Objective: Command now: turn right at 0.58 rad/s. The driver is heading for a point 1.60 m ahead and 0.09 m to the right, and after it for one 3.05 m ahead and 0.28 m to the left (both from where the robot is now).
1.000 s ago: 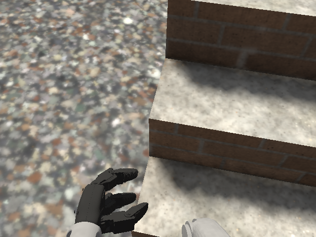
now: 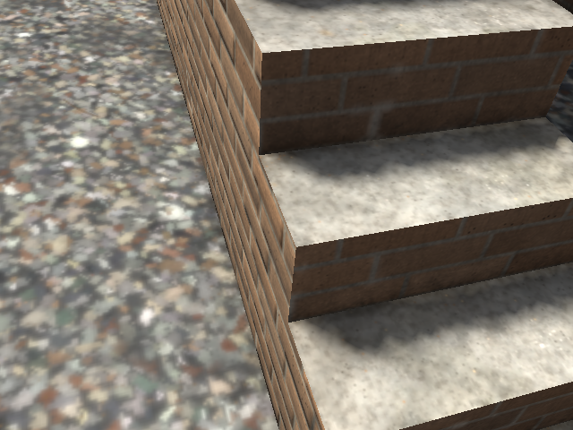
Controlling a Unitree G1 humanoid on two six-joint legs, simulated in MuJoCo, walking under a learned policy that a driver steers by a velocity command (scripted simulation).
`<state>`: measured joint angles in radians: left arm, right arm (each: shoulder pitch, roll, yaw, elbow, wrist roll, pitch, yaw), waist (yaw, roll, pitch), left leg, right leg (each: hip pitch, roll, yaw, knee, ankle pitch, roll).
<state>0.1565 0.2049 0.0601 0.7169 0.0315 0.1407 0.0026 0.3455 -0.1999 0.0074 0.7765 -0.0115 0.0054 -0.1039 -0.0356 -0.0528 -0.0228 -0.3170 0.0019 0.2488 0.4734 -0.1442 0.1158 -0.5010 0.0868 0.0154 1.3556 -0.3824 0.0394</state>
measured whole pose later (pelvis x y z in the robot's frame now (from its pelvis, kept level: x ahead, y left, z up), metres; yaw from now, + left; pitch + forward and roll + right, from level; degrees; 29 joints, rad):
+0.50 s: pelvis -0.11 +0.06 +0.00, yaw -12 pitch -1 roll +0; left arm 0.28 0.23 0.04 0.76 0.02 0.03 0.02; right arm 0.30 -0.23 -0.03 0.76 -0.01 0.05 -0.04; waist 0.02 0.00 0.00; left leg -0.16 -0.01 -0.02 0.48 -0.31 0.02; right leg -0.28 0.07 0.05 0.50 -0.21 -0.05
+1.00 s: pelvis -0.15 +0.06 +0.01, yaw -12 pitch -2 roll +0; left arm 0.25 0.21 0.03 0.95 0.01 0.00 0.02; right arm 0.27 -0.22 -0.02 0.89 -0.02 0.00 -0.01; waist 0.00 0.01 0.04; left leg -0.17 -0.01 -0.01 0.43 -0.23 0.00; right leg -0.23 0.04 0.06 0.43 -0.17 -0.02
